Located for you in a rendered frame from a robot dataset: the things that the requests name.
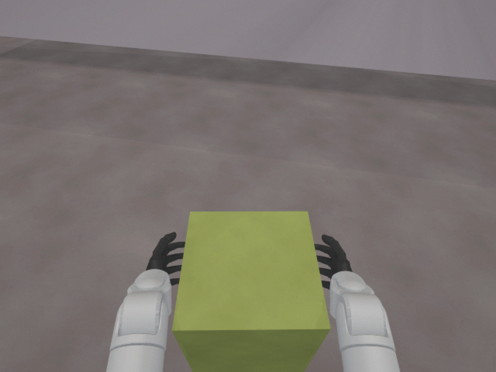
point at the left robot hand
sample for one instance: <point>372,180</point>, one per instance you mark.
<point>160,260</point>

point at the robot left forearm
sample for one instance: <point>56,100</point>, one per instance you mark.
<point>139,338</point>

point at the carton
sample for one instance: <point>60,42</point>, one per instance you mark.
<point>250,296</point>

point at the robot right forearm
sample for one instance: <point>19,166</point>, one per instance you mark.
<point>364,333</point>

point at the right robot hand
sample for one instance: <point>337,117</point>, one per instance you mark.
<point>338,261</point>

